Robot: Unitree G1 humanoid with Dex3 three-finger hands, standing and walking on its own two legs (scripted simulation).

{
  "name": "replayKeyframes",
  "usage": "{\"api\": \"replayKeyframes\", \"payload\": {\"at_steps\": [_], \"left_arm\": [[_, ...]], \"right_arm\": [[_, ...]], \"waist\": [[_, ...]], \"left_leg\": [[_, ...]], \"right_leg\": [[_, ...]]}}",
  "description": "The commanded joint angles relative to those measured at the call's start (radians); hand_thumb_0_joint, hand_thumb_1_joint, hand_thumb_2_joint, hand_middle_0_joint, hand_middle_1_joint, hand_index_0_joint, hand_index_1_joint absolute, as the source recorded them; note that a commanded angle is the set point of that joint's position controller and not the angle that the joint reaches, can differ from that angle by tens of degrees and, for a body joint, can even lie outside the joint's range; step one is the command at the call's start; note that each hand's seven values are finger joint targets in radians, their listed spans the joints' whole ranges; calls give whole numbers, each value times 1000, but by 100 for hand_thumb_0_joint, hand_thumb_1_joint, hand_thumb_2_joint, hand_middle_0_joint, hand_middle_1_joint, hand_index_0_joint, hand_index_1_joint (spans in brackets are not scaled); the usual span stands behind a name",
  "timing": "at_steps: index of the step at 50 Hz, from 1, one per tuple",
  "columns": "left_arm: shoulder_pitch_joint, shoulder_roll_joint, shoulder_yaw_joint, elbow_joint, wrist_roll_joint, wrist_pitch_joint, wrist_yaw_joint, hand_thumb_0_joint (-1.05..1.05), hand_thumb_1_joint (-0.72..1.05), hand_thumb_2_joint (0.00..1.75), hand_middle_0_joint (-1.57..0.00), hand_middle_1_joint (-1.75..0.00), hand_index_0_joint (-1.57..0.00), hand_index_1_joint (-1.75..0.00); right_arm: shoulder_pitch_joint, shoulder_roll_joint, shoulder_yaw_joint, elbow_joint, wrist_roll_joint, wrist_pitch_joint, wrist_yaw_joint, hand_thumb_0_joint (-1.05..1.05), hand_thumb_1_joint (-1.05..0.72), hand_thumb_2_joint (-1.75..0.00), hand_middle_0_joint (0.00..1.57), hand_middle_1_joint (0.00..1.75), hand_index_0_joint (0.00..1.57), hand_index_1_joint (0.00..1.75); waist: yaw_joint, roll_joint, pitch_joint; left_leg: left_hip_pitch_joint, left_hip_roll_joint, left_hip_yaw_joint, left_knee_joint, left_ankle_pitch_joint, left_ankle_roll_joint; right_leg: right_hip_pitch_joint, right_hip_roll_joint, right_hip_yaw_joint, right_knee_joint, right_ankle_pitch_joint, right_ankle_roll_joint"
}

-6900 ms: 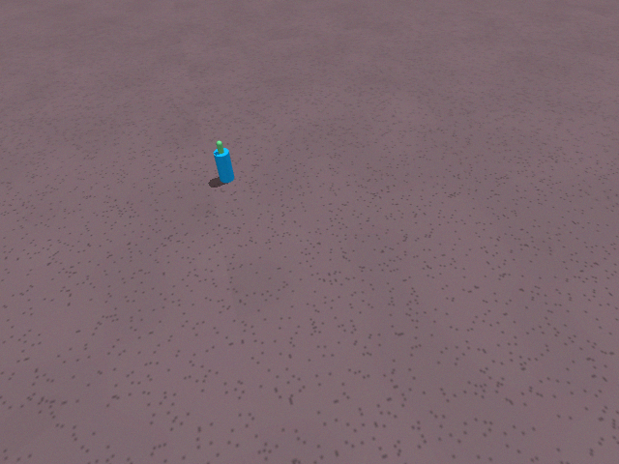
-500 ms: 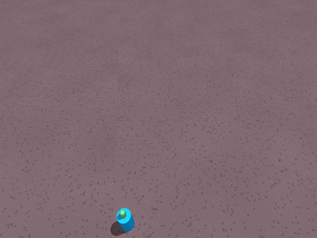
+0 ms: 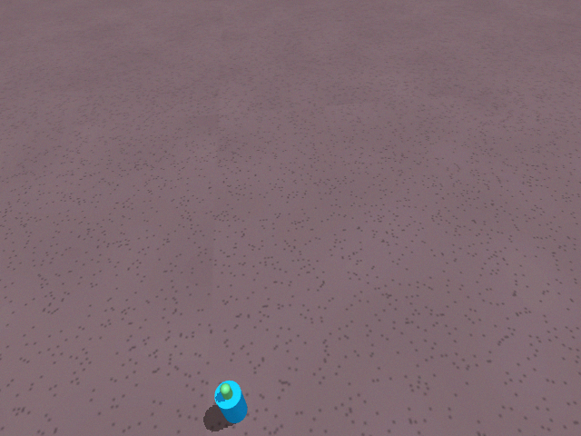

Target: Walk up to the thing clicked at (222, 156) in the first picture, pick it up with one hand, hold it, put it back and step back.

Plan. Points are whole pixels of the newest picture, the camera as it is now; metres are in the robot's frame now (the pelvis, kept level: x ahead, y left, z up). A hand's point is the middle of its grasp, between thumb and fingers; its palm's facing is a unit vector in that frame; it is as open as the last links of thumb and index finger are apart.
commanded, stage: stand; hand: left
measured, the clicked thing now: (230, 399) +0.36 +0.22 -0.67
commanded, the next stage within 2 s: go down in 0.76 s
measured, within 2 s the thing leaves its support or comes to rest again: neither
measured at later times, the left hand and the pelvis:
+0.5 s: hand out of the picture +0.07 +0.25 -0.16, palm faces -0.01 -0.94 -0.34, open 7.4 cm; pelvis +0.00 +0.00 +0.00, yaw +0 degrees
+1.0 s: hand out of the picture +0.11 +0.25 -0.16, palm faces +0.07 -0.94 -0.33, open 8.7 cm; pelvis -0.01 +0.00 -0.01, yaw +1 degrees
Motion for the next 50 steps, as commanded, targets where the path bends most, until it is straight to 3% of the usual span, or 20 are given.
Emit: {"api": "replayKeyframes", "payload": {"at_steps": [1,24,42,43,44,45,46,47,48,49,50], "left_arm": [[-40,215,37,-58,-1,-24,13,0,90,90,-20,-30,-20,-30],[-26,211,34,-69,4,-26,13,0,90,90,-20,-30,-20,-30],[-22,213,37,-65,3,-20,12,0,90,90,-20,-30,-20,-30],[-21,211,36,-68,4,-22,12,0,82,82,-12,-22,-12,-22],[-372,61,46,-419,-49,-117,28,0,74,74,-4,-14,-4,-14],[-496,108,64,-351,-47,-111,39,0,66,66,-1,-6,-2,-6],[-294,190,120,-186,-31,-74,43,0,58,58,-1,-4,-2,-3],[-245,207,140,-110,-13,-52,31,0,50,50,-1,-4,-3,-3],[-320,251,168,-138,3,-53,21,0,42,42,-1,-4,-3,-3],[-311,286,208,-152,22,-62,13,0,34,34,-2,-3,-3,-2],[-176,272,233,-98,41,-49,5,0,26,26,-4,-3,-5,-2]], "right_arm": [[-41,-209,-38,-61,-2,-27,-18,0,-90,-90,20,30,20,30],[-37,-217,-40,-74,-1,-26,-19,0,-90,-90,20,30,20,30],[-32,-216,-39,-72,-2,-27,-20,0,-90,-90,20,30,20,30],[-34,-218,-39,-75,-2,-27,-20,0,-98,-90,21,29,20,29],[-6,-51,2,-360,65,-73,-41,0,-99,-93,20,30,20,30],[46,-78,-6,-298,65,-72,-51,0,-98,-93,20,30,20,30],[95,-113,-26,-305,70,-57,-60,0,-99,-93,20,30,20,30],[111,-111,-37,-317,62,-52,-59,0,-100,-93,20,30,20,30],[118,-107,-44,-346,56,-53,-60,0,-99,-93,20,30,20,30],[130,-110,-66,-368,42,-59,-62,0,-100,-93,20,30,20,30],[170,-103,-76,-372,29,-62,-58,0,-99,-93,20,30,20,30]], "waist": [[-3,-7,-74],[0,4,-90],[1,10,-68],[3,10,-78],[-130,-3,38],[-99,-16,-20],[-64,-27,-14],[-53,-59,-56],[-42,-53,-98],[-28,-27,-193],[-10,-13,-240]], "left_leg": [[-5,118,-102,-47,148,22],[2,120,-98,-33,179,31],[-11,115,-104,-48,139,26],[-3,121,-103,-42,149,33],[-124,-19,6,27,7,25],[-121,-26,1,50,-6,28],[-148,-23,5,65,-12,25],[-181,-30,0,109,4,27],[-205,-29,-5,153,22,28],[-205,-29,-6,185,46,25],[-231,-34,-6,221,83,21]], "right_leg": [[18,-112,89,-28,135,-34],[32,-115,88,-24,178,-36],[23,-112,85,-27,127,-36],[28,-114,85,-26,136,-38],[-225,41,16,41,51,-29],[-182,35,6,53,32,-28],[-172,43,-3,68,6,-35],[-185,41,-5,97,6,-38],[-203,40,-3,136,25,-37],[-187,36,3,180,58,-39],[-184,31,6,219,92,-41]]}}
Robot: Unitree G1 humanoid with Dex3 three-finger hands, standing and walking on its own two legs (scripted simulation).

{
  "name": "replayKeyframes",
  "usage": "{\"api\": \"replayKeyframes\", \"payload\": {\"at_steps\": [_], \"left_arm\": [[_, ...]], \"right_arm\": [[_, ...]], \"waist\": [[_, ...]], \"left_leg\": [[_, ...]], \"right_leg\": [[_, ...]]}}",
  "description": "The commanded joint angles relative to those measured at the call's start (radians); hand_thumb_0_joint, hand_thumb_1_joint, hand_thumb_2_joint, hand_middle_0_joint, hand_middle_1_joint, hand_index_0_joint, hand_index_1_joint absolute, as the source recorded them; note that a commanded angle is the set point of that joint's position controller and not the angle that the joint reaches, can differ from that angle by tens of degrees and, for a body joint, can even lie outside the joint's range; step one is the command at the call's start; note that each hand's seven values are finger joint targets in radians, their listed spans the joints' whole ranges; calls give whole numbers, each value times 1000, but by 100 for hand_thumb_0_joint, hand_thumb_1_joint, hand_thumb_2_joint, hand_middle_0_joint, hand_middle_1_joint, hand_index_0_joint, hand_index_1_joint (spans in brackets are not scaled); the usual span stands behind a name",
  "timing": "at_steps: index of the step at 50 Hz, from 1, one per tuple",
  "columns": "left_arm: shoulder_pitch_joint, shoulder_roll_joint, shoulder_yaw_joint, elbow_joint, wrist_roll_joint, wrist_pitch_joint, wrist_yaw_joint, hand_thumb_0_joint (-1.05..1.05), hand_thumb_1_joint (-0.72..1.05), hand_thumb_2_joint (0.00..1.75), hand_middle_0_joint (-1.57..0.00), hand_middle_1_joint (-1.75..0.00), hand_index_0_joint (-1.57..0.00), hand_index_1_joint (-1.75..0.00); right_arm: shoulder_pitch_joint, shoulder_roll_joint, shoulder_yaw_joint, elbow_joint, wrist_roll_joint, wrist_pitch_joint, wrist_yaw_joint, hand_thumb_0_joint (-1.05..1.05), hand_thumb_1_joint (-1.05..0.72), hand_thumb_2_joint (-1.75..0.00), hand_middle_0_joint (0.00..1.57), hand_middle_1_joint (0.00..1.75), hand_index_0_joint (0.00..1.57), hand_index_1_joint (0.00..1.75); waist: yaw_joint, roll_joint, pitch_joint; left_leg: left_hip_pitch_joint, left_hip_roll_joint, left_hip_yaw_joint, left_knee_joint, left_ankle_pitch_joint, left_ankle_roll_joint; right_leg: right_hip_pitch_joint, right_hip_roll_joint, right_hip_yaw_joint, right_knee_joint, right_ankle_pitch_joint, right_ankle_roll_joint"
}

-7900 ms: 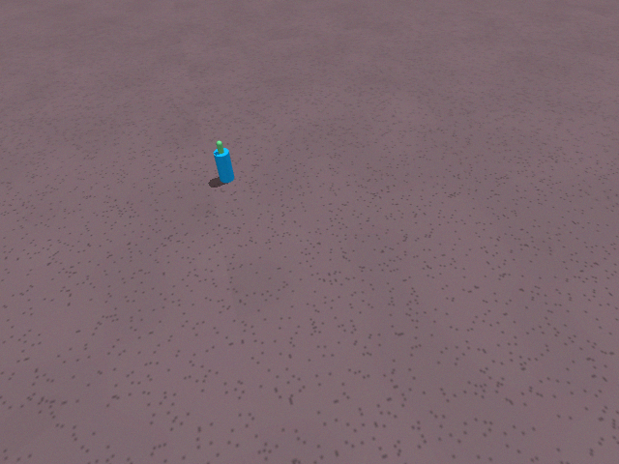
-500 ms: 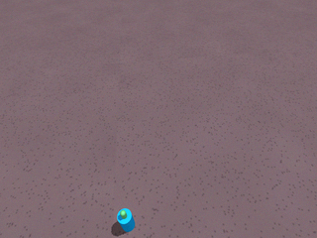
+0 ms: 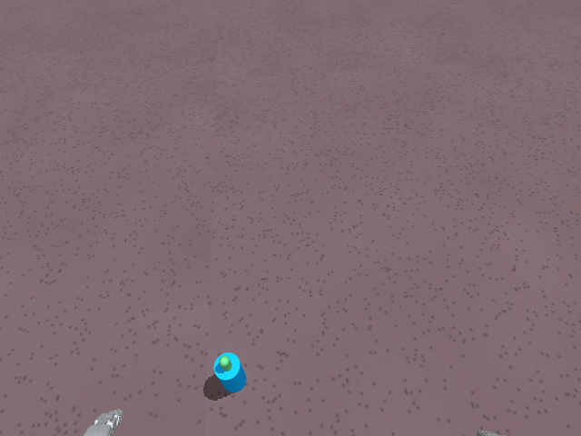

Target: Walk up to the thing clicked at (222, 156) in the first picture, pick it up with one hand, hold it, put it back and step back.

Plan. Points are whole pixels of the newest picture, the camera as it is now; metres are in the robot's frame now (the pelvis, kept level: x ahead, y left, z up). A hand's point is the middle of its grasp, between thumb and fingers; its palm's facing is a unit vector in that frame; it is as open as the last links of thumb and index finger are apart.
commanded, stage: go down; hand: left
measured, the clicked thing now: (229, 370) +0.38 +0.22 -0.66
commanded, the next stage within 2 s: none
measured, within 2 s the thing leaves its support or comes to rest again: neither
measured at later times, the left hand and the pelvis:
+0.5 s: hand out of the picture +0.14 +0.30 -0.21, palm faces +0.10 -0.95 -0.30, open 17.1 cm; pelvis -0.02 +0.01 -0.09, yaw +0 degrees
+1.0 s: hand (117, 402) +0.23 +0.37 -0.29, palm faces +0.18 -0.96 -0.21, open 17.6 cm; pelvis -0.05 +0.00 -0.22, yaw -1 degrees
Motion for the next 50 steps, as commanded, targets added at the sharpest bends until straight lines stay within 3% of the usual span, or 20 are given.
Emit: {"api": "replayKeyframes", "payload": {"at_steps": [1,6,9,13,14,16,18,22,23,24,27,28,29,31,39,40,42,46,48,50], "left_arm": [[13,271,160,-52,59,-22,-18,0,18,18,-3,-5,-5,-4],[16,256,211,-88,68,12,-55,0,-11,11,-5,-6,-6,-5],[50,297,277,-129,60,-15,-92,0,-31,7,-5,-7,-7,-6],[23,272,268,-334,40,-74,-154,0,-47,2,-7,-7,-8,-5],[78,318,321,-321,38,-70,-150,0,-50,1,-7,-6,-8,-5],[69,257,263,-445,29,-69,-167,0,-53,1,-7,-6,-8,-5],[118,278,304,-518,16,-55,-168,0,-59,0,-8,-6,-9,-5],[177,290,308,-624,11,4,-163,0,-61,0,-8,-3,-8,-3],[189,322,341,-659,11,12,-158,0,-60,0,-8,-2,-8,-2],[188,284,312,-672,6,20,-160,0,-60,0,-7,-1,-7,-2],[126,316,346,-654,7,32,-160,0,-58,1,-7,-3,-7,-3],[119,283,331,-607,-3,25,-169,0,-59,1,-7,-3,-7,-3],[56,340,375,-618,-3,4,-170,0,-60,1,-7,-3,-8,-3],[16,331,382,-541,-22,-43,-201,0,-60,2,-7,-4,-8,-4],[-111,518,533,-464,-87,-240,-359,0,-61,0,-8,-3,-8,-3],[-97,486,525,-407,-98,-247,-379,0,-61,0,-9,-3,-9,-2],[-104,515,562,-401,-116,-261,-410,0,-61,0,-8,-3,-8,-3],[-180,607,629,-390,-133,-288,-457,0,-61,0,-7,-3,-7,-3],[-224,621,642,-402,-145,-301,-481,0,-61,0,-6,-4,-7,-4],[-256,618,648,-357,-157,-306,-499,0,-61,2,-6,-5,-7,-5]], "right_arm": [[98,-137,-85,-148,-27,-35,-11,0,-98,-92,20,30,20,30],[57,-119,-89,-245,-25,-45,1,0,-95,-91,20,30,20,30],[39,-120,-98,-307,-27,-57,13,0,-94,-91,20,30,20,30],[53,-112,-111,-352,-32,-79,7,0,-92,-90,20,30,20,30],[52,-119,-112,-371,-30,-83,2,0,-92,-90,20,30,20,30],[45,-112,-112,-392,-28,-92,-2,0,-92,-90,20,30,20,30],[50,-118,-113,-398,-26,-102,-10,0,-92,-90,20,30,20,30],[41,-117,-107,-421,-26,-113,-24,0,-91,-90,20,30,20,30],[39,-117,-105,-429,-25,-117,-28,0,-91,-90,20,30,20,30],[43,-109,-99,-423,-27,-120,-30,0,-91,-90,20,30,20,30],[44,-113,-96,-421,-34,-132,-43,0,-90,-90,20,30,20,30],[33,-109,-88,-417,-36,-139,-44,0,-90,-90,20,30,20,30],[31,-113,-90,-412,-40,-145,-47,0,-90,-90,20,30,20,30],[25,-109,-82,-409,-44,-161,-47,0,-92,-90,20,30,20,30],[8,-156,-69,-413,-52,-191,-40,0,-88,-89,20,30,20,30],[10,-167,-71,-409,-51,-190,-40,0,-89,-89,20,30,20,30],[16,-176,-71,-398,-55,-188,-37,0,-89,-89,20,30,20,30],[12,-202,-73,-376,-59,-186,-37,0,-89,-89,20,30,20,30],[24,-207,-74,-359,-60,-184,-41,0,-89,-90,20,30,20,30],[24,-208,-68,-338,-60,-185,-43,0,-89,-90,20,30,20,30]], "waist": [[20,34,-295],[13,18,-265],[24,13,-293],[0,88,-371],[4,72,-383],[-14,83,-384],[-2,114,-438],[-15,97,-438],[-8,96,-449],[-20,96,-452],[-42,86,-420],[-48,74,-396],[-44,80,-382],[-49,63,-371],[26,165,-617],[12,160,-646],[24,137,-708],[36,146,-745],[18,146,-785],[4,127,-740]], "left_leg": [[-84,-42,11,101,159,11],[-218,-39,-1,203,148,10],[-336,-30,-10,313,79,12],[-381,-20,-21,417,39,9],[-399,-18,-27,430,32,12],[-426,-12,-37,447,-20,11],[-396,1,-53,451,-5,4],[-444,4,-66,492,-26,6],[-455,3,-66,498,-45,9],[-463,5,-70,512,-27,7],[-504,7,-70,560,-26,11],[-539,7,-73,580,-26,9],[-584,3,-68,607,-84,15],[-677,-4,-62,673,-148,24],[-808,-7,-84,867,-130,11],[-797,-5,-100,881,-102,8],[-827,-10,-89,941,-33,14],[-876,-8,-106,992,-53,16],[-881,-8,-108,1040,-23,19],[-941,-6,-113,1060,-75,21]], "right_leg": [[-8,33,16,105,159,-42],[-111,44,10,200,131,-45],[-223,46,9,302,46,-46],[-366,45,13,425,4,-48],[-371,46,11,440,0,-46],[-432,48,12,468,-49,-47],[-459,48,4,500,-53,-48],[-492,44,2,526,-68,-42],[-484,42,4,530,-78,-42],[-498,40,3,549,-65,-44],[-571,40,5,580,-74,-43],[-603,41,2,604,-81,-43],[-643,38,10,618,-122,-41],[-705,33,16,671,-166,-40],[-908,26,30,911,-185,-54],[-935,29,15,947,-168,-56],[-940,28,22,971,-121,-56],[-1013,33,12,1044,-143,-61],[-1048,32,12,1071,-124,-60],[-1096,34,9,1092,-161,-59]]}}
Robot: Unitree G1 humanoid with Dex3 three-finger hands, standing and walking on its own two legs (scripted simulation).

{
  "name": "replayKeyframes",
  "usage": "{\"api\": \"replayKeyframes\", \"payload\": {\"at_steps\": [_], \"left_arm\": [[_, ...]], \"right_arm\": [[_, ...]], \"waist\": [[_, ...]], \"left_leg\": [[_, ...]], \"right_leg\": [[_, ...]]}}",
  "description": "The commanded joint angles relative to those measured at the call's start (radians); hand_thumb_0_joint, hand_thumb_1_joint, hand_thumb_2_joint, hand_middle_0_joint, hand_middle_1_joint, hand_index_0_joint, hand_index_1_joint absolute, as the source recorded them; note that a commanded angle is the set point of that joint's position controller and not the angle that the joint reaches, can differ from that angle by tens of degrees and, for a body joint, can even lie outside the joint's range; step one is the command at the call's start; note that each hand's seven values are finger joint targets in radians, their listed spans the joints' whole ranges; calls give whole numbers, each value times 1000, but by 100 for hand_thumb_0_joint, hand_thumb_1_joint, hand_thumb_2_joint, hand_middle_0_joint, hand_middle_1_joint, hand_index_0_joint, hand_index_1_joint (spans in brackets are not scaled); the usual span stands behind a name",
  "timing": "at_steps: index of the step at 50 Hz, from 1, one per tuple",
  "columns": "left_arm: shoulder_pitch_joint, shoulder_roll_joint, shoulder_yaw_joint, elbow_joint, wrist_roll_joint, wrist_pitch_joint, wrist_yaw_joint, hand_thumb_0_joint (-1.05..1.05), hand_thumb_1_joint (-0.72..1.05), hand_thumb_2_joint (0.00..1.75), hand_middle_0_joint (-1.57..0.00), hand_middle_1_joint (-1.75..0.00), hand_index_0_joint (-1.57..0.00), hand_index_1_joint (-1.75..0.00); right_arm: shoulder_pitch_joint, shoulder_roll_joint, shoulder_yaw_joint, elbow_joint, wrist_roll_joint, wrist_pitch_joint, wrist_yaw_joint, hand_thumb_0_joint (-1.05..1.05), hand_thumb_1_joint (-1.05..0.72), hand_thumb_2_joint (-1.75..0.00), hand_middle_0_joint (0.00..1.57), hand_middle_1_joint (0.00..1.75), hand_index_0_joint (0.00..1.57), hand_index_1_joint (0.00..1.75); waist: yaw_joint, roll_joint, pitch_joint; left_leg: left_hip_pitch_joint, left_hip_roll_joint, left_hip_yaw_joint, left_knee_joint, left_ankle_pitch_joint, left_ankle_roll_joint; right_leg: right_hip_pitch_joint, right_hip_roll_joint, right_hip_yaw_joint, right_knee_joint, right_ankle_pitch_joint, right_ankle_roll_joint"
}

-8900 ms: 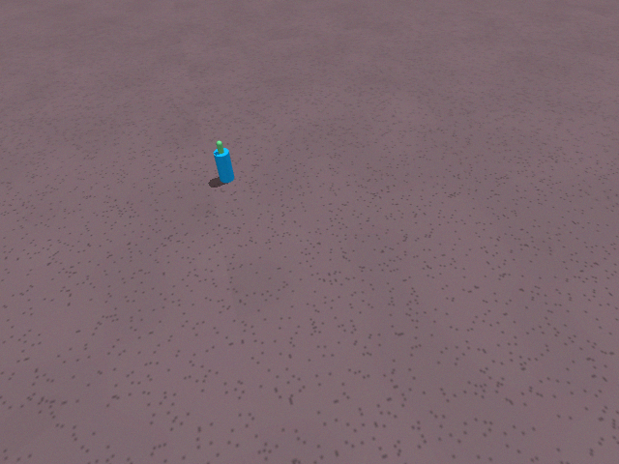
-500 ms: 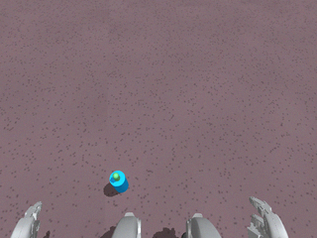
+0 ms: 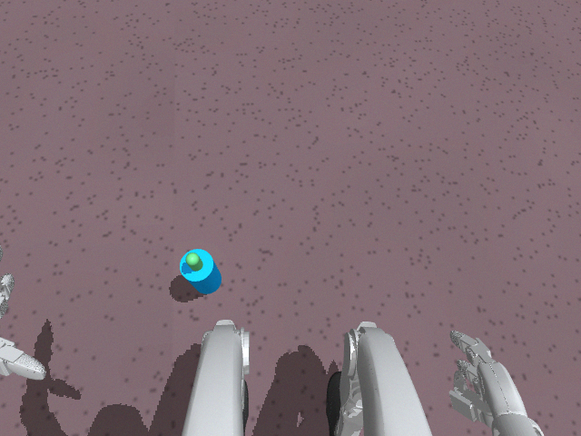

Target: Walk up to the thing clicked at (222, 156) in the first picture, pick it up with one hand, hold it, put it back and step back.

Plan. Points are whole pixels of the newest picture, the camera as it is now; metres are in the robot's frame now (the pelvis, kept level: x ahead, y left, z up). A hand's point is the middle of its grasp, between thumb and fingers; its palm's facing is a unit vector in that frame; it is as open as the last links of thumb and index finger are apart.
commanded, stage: go down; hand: left
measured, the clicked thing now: (200, 270) +0.42 +0.22 -0.44
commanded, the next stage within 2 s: approach in 1.86 s
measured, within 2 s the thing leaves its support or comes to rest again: neither
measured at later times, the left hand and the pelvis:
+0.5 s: hand (27, 289) +0.31 +0.40 -0.11, palm faces +0.21 -0.97 -0.14, open 17.6 cm; pelvis -0.03 +0.00 -0.08, yaw -2 degrees
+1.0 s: hand (30, 281) +0.33 +0.41 -0.13, palm faces +0.21 -0.97 -0.12, open 17.6 cm; pelvis -0.04 +0.00 -0.12, yaw -2 degrees
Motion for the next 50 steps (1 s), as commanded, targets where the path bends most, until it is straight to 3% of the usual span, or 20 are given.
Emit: {"api": "replayKeyframes", "payload": {"at_steps": [1,2,4,6,8,15,17,20,22,24,25,29,30,32,37,40,42,44,48,50], "left_arm": [[-138,396,139,-151,-49,-84,-40,0,-61,3,-5,-5,-6,-5],[-129,432,176,-117,-50,-87,-43,0,-61,3,-5,-5,-6,-5],[-167,432,163,-105,-49,-90,-62,0,-61,4,-5,-5,-6,-5],[-190,427,158,-56,-55,-90,-80,0,-61,3,-5,-5,-6,-5],[-253,488,177,-92,-59,-99,-90,0,-61,5,-5,-6,-6,-5],[-273,522,193,-63,-67,-91,-122,0,-61,6,-5,-7,-6,-6],[-273,552,215,-59,-74,-89,-125,0,-61,6,-5,-7,-6,-6],[-279,566,230,-71,-83,-92,-136,0,-61,6,-4,-7,-6,-6],[-284,548,223,-51,-88,-90,-146,0,-61,6,-5,-7,-6,-7],[-307,595,249,-72,-92,-94,-150,0,-61,7,-4,-8,-5,-7],[-291,571,242,-48,-94,-91,-155,0,-61,7,-5,-8,-5,-7],[-328,586,248,-35,-93,-94,-172,0,-61,7,-5,-7,-5,-7],[-355,627,259,-51,-90,-96,-172,0,-61,7,-5,-8,-5,-8],[-361,586,243,-29,-91,-95,-183,0,-61,7,-5,-7,-5,-7],[-412,650,257,-43,-81,-93,-186,0,-61,7,-5,-8,-5,-8],[-432,651,249,-34,-77,-90,-188,0,-61,7,-4,-7,-5,-6],[-438,614,233,7,-81,-85,-194,0,-61,7,-5,-6,-5,-6],[-456,667,257,-25,-79,-88,-193,0,-61,6,-5,-7,-5,-7],[-466,645,245,5,-81,-89,-199,0,-61,6,-5,-6,-5,-6],[-457,671,257,17,-86,-89,-200,0,-61,7,-4,-7,-5,-7]], "right_arm": [[89,-207,-79,-68,1,-46,-29,0,-89,-90,20,30,20,30],[87,-211,-74,-65,1,-45,-29,0,-89,-90,20,30,20,30],[83,-213,-72,-66,-2,-46,-31,0,-88,-90,20,30,20,30],[84,-215,-68,-52,1,-48,-33,0,-88,-89,20,30,20,30],[87,-218,-65,-51,2,-48,-34,0,-88,-89,20,30,20,30],[98,-240,-53,-39,10,-52,-38,0,-88,-90,20,30,20,30],[92,-242,-47,-45,11,-56,-38,0,-87,-90,20,30,20,30],[95,-252,-46,-40,11,-54,-40,0,-87,-90,20,30,20,30],[101,-255,-46,-25,10,-55,-39,0,-88,-90,20,30,20,30],[97,-256,-42,-35,8,-54,-41,0,-88,-90,20,30,20,30],[99,-254,-41,-28,6,-54,-41,0,-88,-90,20,30,20,30],[111,-262,-39,-12,-4,-55,-41,0,-88,-90,20,30,20,30],[108,-266,-39,-17,-3,-54,-42,0,-88,-90,20,30,20,30],[112,-263,-36,-2,-7,-52,-41,0,-88,-90,20,30,20,30],[111,-264,-30,1,-13,-46,-39,0,-88,-90,20,30,20,30],[98,-271,-28,-4,-11,-41,-39,0,-88,-90,20,30,20,30],[118,-269,-25,19,-12,-40,-36,0,-88,-90,20,30,20,30],[118,-271,-25,14,-13,-37,-36,0,-88,-90,20,30,20,30],[117,-270,-21,19,-11,-36,-32,0,-88,-90,20,30,20,30],[124,-269,-17,13,-10,-36,-30,0,-88,-90,20,30,20,30]], "waist": [[30,153,-529],[43,143,-554],[30,162,-545],[18,141,-478],[28,165,-509],[30,209,-523],[32,193,-521],[43,227,-535],[30,221,-541],[37,214,-553],[35,210,-550],[28,223,-566],[28,203,-571],[22,219,-565],[30,209,-575],[26,228,-550],[12,219,-533],[27,233,-568],[15,237,-532],[16,196,-540]], "left_leg": [[325,-34,-17,-174,311,26],[318,-32,-19,-163,313,28],[278,-33,-16,-146,238,27],[211,-28,-27,-152,122,27],[172,-29,-20,-131,55,29],[166,-26,-40,-102,66,25],[135,-27,-36,-85,67,27],[157,-25,-40,-67,104,23],[168,-24,-45,-39,153,21],[134,-27,-31,-18,155,25],[136,-27,-28,-6,173,26],[128,-27,-27,28,208,25],[103,-28,-22,37,179,28],[116,-26,-27,43,200,25],[57,-31,-10,71,161,30],[55,-26,-25,55,102,29],[56,-24,-34,67,109,26],[55,-28,-23,84,125,28],[36,-25,-35,79,83,28],[-4,-29,-20,101,79,35]], "right_leg": [[200,40,31,-122,227,-46],[199,42,28,-109,227,-46],[162,41,34,-94,167,-46],[116,41,32,-89,87,-42],[110,40,48,-82,32,-39],[12,46,-1,10,60,-47],[18,46,-2,21,60,-44],[-21,47,-8,56,86,-49],[-54,46,-14,78,115,-51],[-26,46,-9,80,116,-49],[-31,46,-8,84,129,-49],[-50,45,-13,118,150,-50],[-38,47,-10,112,130,-49],[-67,46,-13,131,144,-51],[-52,46,-9,138,114,-48],[-99,47,-19,155,77,-49],[-129,47,-25,173,83,-50],[-117,46,-19,175,90,-51],[-154,47,-28,194,65,-50],[-118,47,-23,180,53,-46]]}}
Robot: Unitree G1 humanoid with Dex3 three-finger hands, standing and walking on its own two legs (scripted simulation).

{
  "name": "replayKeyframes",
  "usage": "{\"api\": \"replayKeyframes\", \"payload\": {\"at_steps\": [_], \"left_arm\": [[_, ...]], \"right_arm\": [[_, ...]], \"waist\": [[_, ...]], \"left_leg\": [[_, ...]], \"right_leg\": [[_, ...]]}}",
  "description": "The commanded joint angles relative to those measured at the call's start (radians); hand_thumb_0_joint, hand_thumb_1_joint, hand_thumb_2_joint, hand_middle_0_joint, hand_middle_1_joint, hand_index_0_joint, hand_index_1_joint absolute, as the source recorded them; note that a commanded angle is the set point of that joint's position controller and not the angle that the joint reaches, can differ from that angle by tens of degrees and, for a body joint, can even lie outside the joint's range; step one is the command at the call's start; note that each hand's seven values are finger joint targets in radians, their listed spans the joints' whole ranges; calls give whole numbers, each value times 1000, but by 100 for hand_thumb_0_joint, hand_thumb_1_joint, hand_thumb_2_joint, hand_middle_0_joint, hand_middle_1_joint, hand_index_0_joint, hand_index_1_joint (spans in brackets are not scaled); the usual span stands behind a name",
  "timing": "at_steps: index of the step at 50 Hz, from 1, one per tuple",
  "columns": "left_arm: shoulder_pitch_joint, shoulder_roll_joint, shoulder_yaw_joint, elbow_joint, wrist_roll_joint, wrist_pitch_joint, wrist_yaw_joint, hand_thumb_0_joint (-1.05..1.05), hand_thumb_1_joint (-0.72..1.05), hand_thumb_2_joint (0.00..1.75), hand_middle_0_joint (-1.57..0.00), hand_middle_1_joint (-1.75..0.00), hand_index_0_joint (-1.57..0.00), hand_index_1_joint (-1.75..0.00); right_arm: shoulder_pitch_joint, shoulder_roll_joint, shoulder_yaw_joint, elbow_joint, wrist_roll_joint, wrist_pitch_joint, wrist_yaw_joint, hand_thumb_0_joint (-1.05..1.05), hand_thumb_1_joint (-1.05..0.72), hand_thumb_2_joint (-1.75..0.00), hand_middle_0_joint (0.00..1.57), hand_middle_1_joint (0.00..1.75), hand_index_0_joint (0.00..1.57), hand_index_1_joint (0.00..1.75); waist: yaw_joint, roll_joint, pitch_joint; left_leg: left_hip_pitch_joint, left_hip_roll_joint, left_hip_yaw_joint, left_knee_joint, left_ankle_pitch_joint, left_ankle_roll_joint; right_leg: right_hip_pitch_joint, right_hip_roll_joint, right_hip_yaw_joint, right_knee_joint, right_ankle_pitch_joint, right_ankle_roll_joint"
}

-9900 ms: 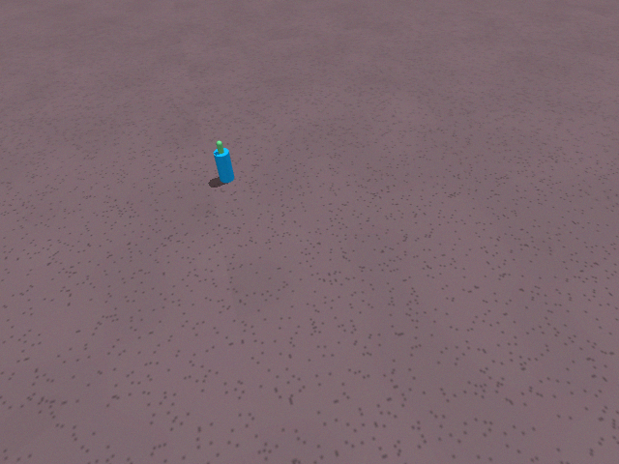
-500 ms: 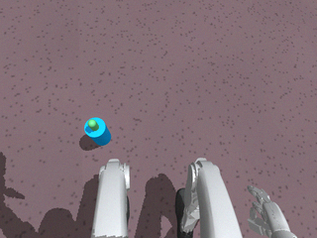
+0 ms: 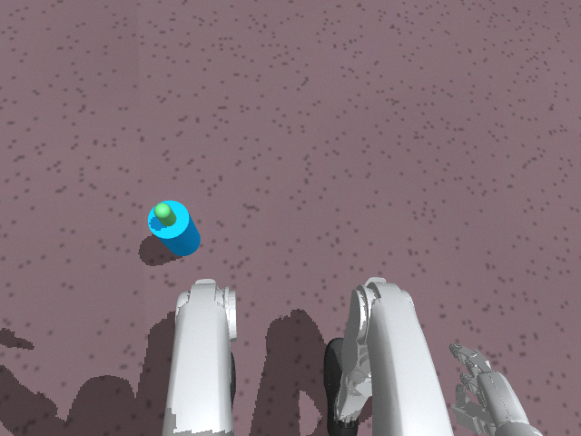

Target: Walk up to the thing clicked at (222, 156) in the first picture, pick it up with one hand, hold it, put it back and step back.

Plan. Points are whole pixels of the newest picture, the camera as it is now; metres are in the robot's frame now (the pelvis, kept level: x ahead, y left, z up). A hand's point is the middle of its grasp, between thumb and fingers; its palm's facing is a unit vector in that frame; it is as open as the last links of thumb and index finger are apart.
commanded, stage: go down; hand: left
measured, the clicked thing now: (174, 226) +0.45 +0.24 -0.31
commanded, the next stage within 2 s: approach in 0.86 s
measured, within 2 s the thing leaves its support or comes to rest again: neither
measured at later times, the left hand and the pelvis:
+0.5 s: hand out of the picture +0.36 +0.43 -0.02, palm faces +0.25 -0.96 -0.10, open 17.7 cm; pelvis +0.00 +0.00 -0.02, yaw +0 degrees
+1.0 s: hand out of the picture +0.37 +0.43 -0.02, palm faces +0.25 -0.96 -0.08, open 17.7 cm; pelvis +0.00 +0.00 -0.03, yaw -1 degrees
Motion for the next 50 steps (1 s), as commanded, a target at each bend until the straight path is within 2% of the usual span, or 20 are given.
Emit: {"api": "replayKeyframes", "payload": {"at_steps": [1,2,4,7,11,13,14,15,18,22,24,28,32,34,36,43,45,46,48,50], "left_arm": [[-150,426,75,-165,-35,-62,-1,0,-61,6,-5,-7,-5,-6],[-137,437,82,-156,-38,-61,0,0,-61,6,-5,-6,-5,-6],[-162,436,77,-167,-40,-61,-4,0,-61,5,-5,-6,-5,-6],[-146,461,88,-172,-33,-61,-4,0,-61,5,-4,-5,-5,-5],[-162,436,82,-175,-46,-59,-6,0,-61,5,-4,-5,-5,-5],[-188,474,96,-216,-41,-64,-2,0,-61,5,-5,-5,-5,-5],[-138,443,85,-151,-38,-57,-7,0,-61,5,-4,-5,-5,-5],[-180,464,86,-207,-36,-62,-5,0,-61,6,-4,-5,-4,-5],[-173,437,82,-176,-40,-64,-10,0,-61,5,-4,-5,-5,-5],[-200,464,96,-173,-41,-74,-13,0,-61,5,-4,-5,-5,-4],[-189,446,96,-147,-45,-74,-18,0,-61,5,-4,-6,-5,-5],[-225,484,106,-152,-47,-82,-25,0,-61,3,-5,-4,-5,-4],[-228,466,100,-140,-48,-81,-32,0,-61,4,-4,-5,-5,-4],[-255,510,116,-162,-43,-84,-28,0,-61,4,-4,-4,-5,-4],[-231,467,96,-142,-45,-79,-31,0,-61,4,-4,-5,-5,-5],[-232,505,124,-195,-52,-77,-23,0,-61,3,-4,-4,-5,-4],[-229,494,123,-202,-55,-75,-21,0,-61,4,-4,-4,-5,-4],[-217,456,101,-171,-56,-72,-26,0,-61,4,-4,-4,-4,-4],[-226,458,105,-165,-57,-73,-29,0,-61,5,-8,-7,-6,-10],[-223,461,114,-184,-61,-84,-31,0,-61,0,-7,-5,-7,-5]], "right_arm": [[130,-225,-80,-53,5,-28,-18,0,-88,-90,20,30,20,30],[126,-224,-78,-53,3,-27,-17,0,-88,-90,20,30,20,30],[132,-225,-80,-53,4,-27,-15,0,-88,-90,20,30,20,30],[135,-234,-82,-48,6,-25,-15,0,-88,-90,20,30,20,30],[136,-233,-81,-44,9,-25,-10,0,-88,-90,20,30,20,30],[147,-234,-83,-48,8,-22,-9,0,-89,-90,20,30,20,30],[138,-238,-81,-43,10,-21,-10,0,-89,-90,20,30,20,30],[139,-240,-84,-45,8,-21,-10,0,-88,-90,20,30,20,30],[141,-243,-86,-43,9,-20,-7,0,-89,-90,20,30,20,30],[142,-243,-81,-44,8,-17,-3,0,-89,-90,20,30,20,30],[144,-243,-76,-43,5,-15,-1,0,-89,-90,20,30,20,30],[140,-241,-75,-49,1,-11,1,0,-89,-90,20,30,20,30],[140,-243,-75,-43,-1,-10,4,0,-89,-90,20,30,20,30],[142,-245,-73,-46,-2,-7,4,0,-89,-90,20,30,20,30],[143,-242,-76,-46,-2,-8,5,0,-89,-90,20,30,20,30],[136,-246,-77,-54,6,-1,8,0,-90,-90,20,30,20,30],[147,-243,-75,-51,8,0,9,0,-89,-90,20,30,20,30],[136,-243,-77,-47,10,0,8,0,-89,-90,20,30,20,30],[147,-248,-78,-48,9,0,9,0,-92,-90,20,30,20,30],[136,-252,-81,-45,8,1,10,0,-90,-90,20,30,20,30]], "waist": [[37,202,-563],[45,186,-570],[35,193,-589],[54,233,-602],[43,222,-576],[44,231,-612],[47,239,-581],[47,263,-589],[36,257,-580],[36,254,-576],[28,254,-567],[26,214,-593],[25,218,-593],[27,224,-618],[18,206,-612],[37,237,-623],[35,230,-627],[27,239,-586],[20,249,-589],[33,266,-581]], "left_leg": [[405,-20,32,-300,100,36],[392,-21,41,-288,103,38],[395,-21,48,-274,108,40],[436,-17,32,-286,128,31],[417,-16,27,-283,115,33],[420,-19,33,-272,131,33],[439,-15,18,-284,133,30],[444,-14,17,-287,123,28],[456,-13,4,-282,127,26],[434,-17,10,-270,116,29],[429,-17,9,-261,140,26],[385,-24,43,-217,151,37],[387,-25,48,-205,157,37],[383,-25,47,-203,157,36],[372,-25,51,-197,157,38],[386,-23,41,-212,140,35],[389,-25,40,-212,163,33],[396,-21,30,-220,154,32],[412,-20,19,-217,175,29],[421,-19,14,-213,179,27]], "right_leg": [[276,47,-15,-192,68,-42],[294,48,-7,-198,66,-40],[297,48,-3,-197,69,-40],[257,48,-14,-166,87,-47],[239,49,-19,-158,84,-45],[257,47,-15,-161,90,-45],[223,48,-23,-144,95,-48],[217,46,-21,-141,91,-48],[181,44,-25,-127,96,-48],[186,44,-24,-124,85,-47],[192,41,-26,-112,101,-47],[237,44,-10,-133,100,-42],[222,45,-10,-124,106,-44],[240,44,-9,-121,104,-44],[249,45,-9,-127,104,-42],[223,46,-15,-109,93,-44],[234,46,-17,-108,108,-45],[184,46,-21,-101,103,-47],[176,43,-24,-89,120,-49],[152,41,-25,-76,123,-50]]}}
